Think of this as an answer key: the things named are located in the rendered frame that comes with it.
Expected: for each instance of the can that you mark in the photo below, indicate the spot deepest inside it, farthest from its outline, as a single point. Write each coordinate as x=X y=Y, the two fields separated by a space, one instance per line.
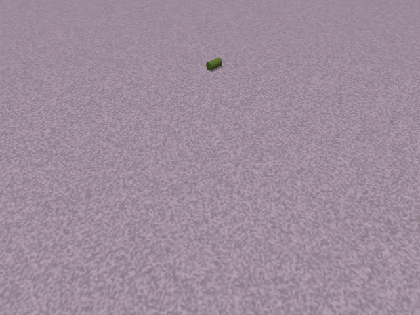
x=214 y=63

